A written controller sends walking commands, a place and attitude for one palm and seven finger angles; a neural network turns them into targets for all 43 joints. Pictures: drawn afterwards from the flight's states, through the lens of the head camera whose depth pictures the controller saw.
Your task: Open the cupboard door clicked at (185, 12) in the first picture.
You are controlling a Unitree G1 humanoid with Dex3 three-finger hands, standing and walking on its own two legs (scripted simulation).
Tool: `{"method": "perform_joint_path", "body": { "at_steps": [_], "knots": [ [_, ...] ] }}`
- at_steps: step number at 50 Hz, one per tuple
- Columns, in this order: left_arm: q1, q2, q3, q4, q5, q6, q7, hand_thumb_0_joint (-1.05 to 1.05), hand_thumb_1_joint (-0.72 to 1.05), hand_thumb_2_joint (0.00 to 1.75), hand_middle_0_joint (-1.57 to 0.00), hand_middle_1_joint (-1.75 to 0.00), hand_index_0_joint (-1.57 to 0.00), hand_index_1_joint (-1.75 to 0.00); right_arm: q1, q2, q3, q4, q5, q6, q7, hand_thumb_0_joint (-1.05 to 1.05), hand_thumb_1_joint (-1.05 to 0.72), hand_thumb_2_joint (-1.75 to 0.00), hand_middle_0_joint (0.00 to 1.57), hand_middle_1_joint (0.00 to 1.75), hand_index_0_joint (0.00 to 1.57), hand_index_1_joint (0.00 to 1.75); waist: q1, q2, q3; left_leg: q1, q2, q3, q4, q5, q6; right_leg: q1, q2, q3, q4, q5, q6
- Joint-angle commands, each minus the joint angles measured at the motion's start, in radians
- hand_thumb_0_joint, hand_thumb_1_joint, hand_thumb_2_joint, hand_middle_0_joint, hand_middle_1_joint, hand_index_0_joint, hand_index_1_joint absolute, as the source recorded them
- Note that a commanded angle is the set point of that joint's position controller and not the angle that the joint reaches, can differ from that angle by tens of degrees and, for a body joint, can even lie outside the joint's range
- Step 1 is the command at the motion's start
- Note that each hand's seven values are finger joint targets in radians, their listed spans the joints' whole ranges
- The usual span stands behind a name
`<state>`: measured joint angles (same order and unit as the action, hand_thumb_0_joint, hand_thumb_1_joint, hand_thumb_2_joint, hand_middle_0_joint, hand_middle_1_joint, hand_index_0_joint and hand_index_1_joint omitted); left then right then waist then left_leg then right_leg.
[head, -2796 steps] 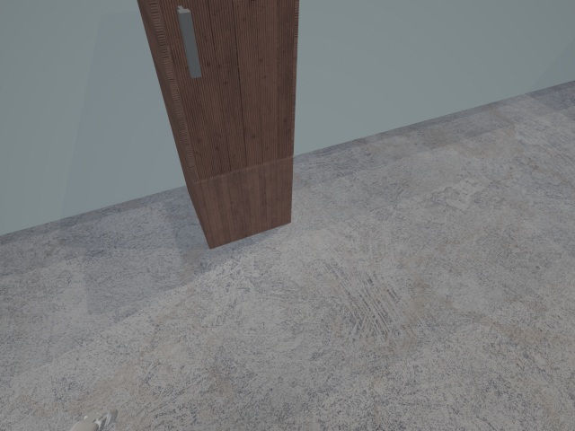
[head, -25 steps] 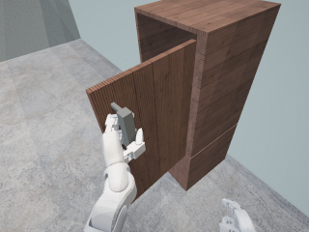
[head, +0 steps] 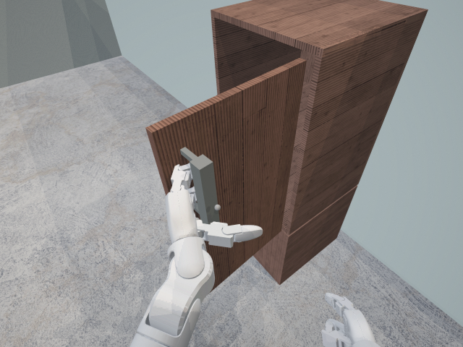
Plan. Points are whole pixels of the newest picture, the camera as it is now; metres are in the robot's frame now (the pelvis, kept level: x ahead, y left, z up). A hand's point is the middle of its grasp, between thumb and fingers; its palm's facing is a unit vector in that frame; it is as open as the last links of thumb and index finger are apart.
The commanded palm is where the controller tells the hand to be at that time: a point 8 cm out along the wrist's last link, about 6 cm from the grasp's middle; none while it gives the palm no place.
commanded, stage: open thumb and fingers to let go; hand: left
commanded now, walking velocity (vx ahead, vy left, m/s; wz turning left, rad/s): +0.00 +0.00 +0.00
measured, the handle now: (198, 188) +0.35 +0.09 +0.12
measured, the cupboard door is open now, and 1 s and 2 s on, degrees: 95 97 97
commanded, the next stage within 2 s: slide the hand sideways off the handle in 0.20 s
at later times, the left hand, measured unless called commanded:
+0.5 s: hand (212, 224) +0.27 +0.05 +0.12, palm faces -0.15 -0.99 -0.07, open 16.1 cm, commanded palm +0.25 +0.09 +0.12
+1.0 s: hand (195, 239) +0.24 +0.08 +0.13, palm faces -0.09 -1.00 +0.01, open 16.3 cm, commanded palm +0.20 +0.13 +0.12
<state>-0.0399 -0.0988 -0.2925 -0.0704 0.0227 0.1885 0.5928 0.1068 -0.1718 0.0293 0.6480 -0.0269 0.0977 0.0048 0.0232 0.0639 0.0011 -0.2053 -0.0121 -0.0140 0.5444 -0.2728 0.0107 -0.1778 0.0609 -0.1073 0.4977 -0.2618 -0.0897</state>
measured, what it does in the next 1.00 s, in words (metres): stands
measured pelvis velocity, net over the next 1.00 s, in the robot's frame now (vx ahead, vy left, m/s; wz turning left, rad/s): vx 0.00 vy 0.03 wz -0.04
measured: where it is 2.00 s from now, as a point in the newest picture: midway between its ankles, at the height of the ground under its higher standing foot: outside the picture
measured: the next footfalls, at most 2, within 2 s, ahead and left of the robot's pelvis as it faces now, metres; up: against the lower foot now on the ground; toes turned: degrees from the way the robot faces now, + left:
none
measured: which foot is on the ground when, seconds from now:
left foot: down 0.00-1.00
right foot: down 0.00-1.00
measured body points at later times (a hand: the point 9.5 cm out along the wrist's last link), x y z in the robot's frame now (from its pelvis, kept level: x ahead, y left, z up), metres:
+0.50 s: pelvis -0.01 +0.03 +0.00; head -0.04 +0.01 +0.45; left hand +0.27 +0.11 +0.13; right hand +0.17 -0.17 -0.09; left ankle +0.02 +0.11 -0.73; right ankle +0.01 -0.06 -0.73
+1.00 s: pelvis +0.00 +0.03 +0.00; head -0.03 +0.01 +0.45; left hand +0.24 +0.13 +0.13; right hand +0.20 -0.17 -0.07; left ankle +0.02 +0.11 -0.73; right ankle +0.01 -0.06 -0.73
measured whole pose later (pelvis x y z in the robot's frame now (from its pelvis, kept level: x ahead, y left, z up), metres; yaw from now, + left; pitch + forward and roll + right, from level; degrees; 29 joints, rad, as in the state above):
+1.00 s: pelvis +0.00 +0.03 +0.00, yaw -2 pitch -4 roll -1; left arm 0.23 0.05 -0.27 -0.33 -0.05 0.12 0.14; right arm 0.16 -0.19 0.07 0.51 0.01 0.08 0.00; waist 0.02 0.05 0.00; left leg -0.19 -0.03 0.04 0.56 -0.29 0.05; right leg -0.18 0.04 -0.06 0.53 -0.27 -0.05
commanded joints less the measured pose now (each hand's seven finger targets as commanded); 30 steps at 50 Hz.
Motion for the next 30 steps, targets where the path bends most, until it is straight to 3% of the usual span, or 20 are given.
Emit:
{"method": "perform_joint_path", "body": {
  "at_steps": [1, 5, 9, 12, 15, 16, 17, 18, 19, 21, 24, 26, 27, 30],
  "knots": [
    [-0.285, -0.150, -0.014, -0.209, 0.038, -0.051, 0.029, 0.00, -0.50, 0.30, -0.22, -0.70, -0.22, -0.70, -0.181, -0.062, -0.022, -0.164, -0.001, -0.057, 0.009, 0.00, -0.90, -0.90, 0.20, 0.30, 0.20, 0.30, 0.012, -0.110, -0.172, 0.070, -0.002, -0.026, -0.020, 0.147, 0.011, -0.035, -0.100, 0.116, -0.124, 0.046, 0.047],
    [-0.296, -0.168, -0.028, -0.209, 0.034, -0.044, 0.038, 0.00, -0.50, 0.30, -0.18, -0.50, -0.18, -0.50, -0.180, -0.064, -0.023, -0.162, 0.000, -0.060, 0.018, 0.00, -0.90, -0.90, 0.20, 0.30, 0.20, 0.30, 0.013, -0.116, -0.189, 0.069, 0.006, -0.030, -0.020, 0.147, 0.008, -0.044, -0.089, 0.097, -0.102, 0.036, 0.044],
    [-0.340, -0.167, -0.020, -0.170, 0.025, -0.033, 0.047, 0.00, -0.50, 0.30, -0.15, -0.30, -0.15, -0.30, -0.193, -0.063, -0.020, -0.152, 0.003, -0.062, 0.019, 0.00, -0.90, -0.90, 0.20, 0.30, 0.20, 0.30, 0.011, -0.142, -0.146, 0.049, 0.003, -0.029, -0.017, 0.102, 0.007, -0.074, -0.088, 0.100, -0.124, -0.041, 0.046],
    [-0.396, -0.137, 0.025, -0.148, 0.016, -0.027, 0.061, 0.00, -0.50, 0.30, -0.15, -0.30, -0.15, -0.30, -0.210, -0.063, -0.019, -0.143, 0.001, -0.057, 0.013, 0.00, -0.90, -0.90, 0.20, 0.30, 0.20, 0.30, 0.014, -0.150, -0.148, 0.044, -0.003, -0.025, -0.018, 0.070, 0.008, -0.077, -0.092, 0.111, -0.143, -0.096, 0.047],
    [-0.372, -0.170, 0.004, -0.136, 0.026, -0.015, 0.065, 0.00, -0.50, 0.30, -0.15, -0.30, -0.15, -0.30, -0.206, -0.059, -0.018, -0.139, 0.000, -0.057, 0.020, 0.00, -0.90, -0.90, 0.20, 0.30, 0.20, 0.30, 0.018, -0.118, -0.153, 0.046, 0.002, -0.031, -0.020, 0.087, 0.003, -0.080, -0.087, 0.097, -0.116, -0.068, 0.040],
    [-0.353, -0.120, -0.231, -0.179, 0.091, -0.066, -0.166, 0.00, -0.50, 0.30, -0.15, -0.30, -0.15, -0.30, -0.107, -0.109, -0.018, -0.156, 0.000, -0.038, 0.030, 0.00, -0.90, -0.90, 0.20, 0.30, 0.20, 0.30, -0.084, -0.169, -0.081, 0.090, -0.008, -0.045, -0.060, 0.136, 0.025, -0.095, -0.073, 0.117, -0.081, 0.073, 0.041],
    [-0.403, -0.035, -0.150, -0.206, 0.048, -0.119, -0.285, 0.00, -0.50, 0.30, -0.15, -0.30, -0.15, -0.30, -0.105, -0.096, -0.020, -0.186, 0.020, -0.033, 0.013, 0.00, -0.90, -0.90, 0.20, 0.30, 0.20, 0.30, -0.055, -0.153, -0.177, 0.088, -0.006, -0.039, -0.055, 0.168, 0.028, -0.048, -0.072, 0.107, -0.045, 0.149, 0.038],
    [-0.419, 0.018, -0.123, -0.210, 0.032, -0.154, -0.358, 0.00, -0.50, 0.30, -0.15, -0.30, -0.15, -0.30, -0.102, -0.096, -0.016, -0.195, 0.024, -0.031, -0.005, 0.00, -0.90, -0.90, 0.20, 0.30, 0.20, 0.30, -0.038, -0.127, -0.223, 0.092, -0.009, -0.034, -0.049, 0.193, 0.031, -0.018, -0.072, 0.113, -0.025, 0.198, 0.036],
    [-0.405, 0.038, -0.116, -0.216, 0.012, -0.174, -0.420, 0.00, -0.50, 0.30, -0.15, -0.30, -0.15, -0.30, -0.093, -0.095, -0.008, -0.209, 0.025, -0.029, -0.014, 0.00, -0.90, -0.90, 0.20, 0.30, 0.20, 0.30, -0.037, -0.060, -0.240, 0.107, -0.009, -0.028, -0.049, 0.196, 0.030, -0.011, -0.075, 0.112, -0.020, 0.214, 0.034],
    [-0.392, 0.036, -0.105, -0.231, -0.039, -0.199, -0.514, 0.00, -0.50, 0.30, -0.15, -0.30, -0.15, -0.30, -0.091, -0.086, 0.000, -0.236, 0.040, -0.045, -0.024, 0.00, -0.90, -0.90, 0.20, 0.30, 0.20, 0.30, -0.036, -0.052, -0.254, 0.125, -0.002, -0.032, -0.055, 0.168, 0.028, -0.018, -0.071, 0.095, -0.024, 0.172, 0.033],
    [-0.345, -0.011, -0.058, -0.175, -0.135, -0.181, -0.518, 0.00, -0.50, 0.30, -0.15, -0.30, -0.15, -0.30, -0.123, -0.083, 0.015, -0.250, 0.056, -0.079, -0.029, 0.00, -0.90, -0.90, 0.20, 0.30, 0.20, 0.30, -0.022, -0.108, -0.153, 0.080, 0.008, -0.055, -0.086, 0.049, 0.019, -0.066, -0.056, 0.072, -0.066, 0.008, 0.040],
    [-0.276, 0.003, 0.001, -0.190, -0.172, -0.169, -0.488, 0.00, -0.50, 0.30, -0.15, -0.30, -0.15, -0.30, -0.138, -0.091, 0.015, -0.256, 0.057, -0.093, -0.026, 0.00, -0.90, -0.90, 0.20, 0.30, 0.20, 0.30, 0.000, -0.164, -0.124, 0.050, 0.014, -0.059, -0.105, -0.001, 0.016, -0.065, -0.052, 0.066, -0.075, -0.051, 0.046],
    [-0.244, 0.021, 0.028, -0.209, -0.172, -0.164, -0.468, 0.00, -0.50, 0.30, -0.15, -0.30, -0.15, -0.30, -0.142, -0.093, 0.014, -0.260, 0.055, -0.095, -0.023, 0.00, -0.90, -0.90, 0.20, 0.30, 0.20, 0.30, 0.014, -0.166, -0.129, 0.040, 0.014, -0.056, -0.109, -0.002, 0.014, -0.055, -0.053, 0.067, -0.074, -0.057, 0.046],
    [-0.185, 0.039, 0.026, -0.278, -0.113, -0.163, -0.416, 0.00, -0.50, 0.30, -0.15, -0.30, -0.15, -0.30, -0.131, -0.093, 0.007, -0.270, 0.047, -0.091, -0.001, 0.00, -0.90, -0.90, 0.20, 0.30, 0.20, 0.30, 0.023, -0.120, -0.137, 0.040, 0.020, -0.047, -0.113, 0.022, 0.009, -0.052, -0.054, 0.071, -0.055, -0.035, 0.041]
  ]
}}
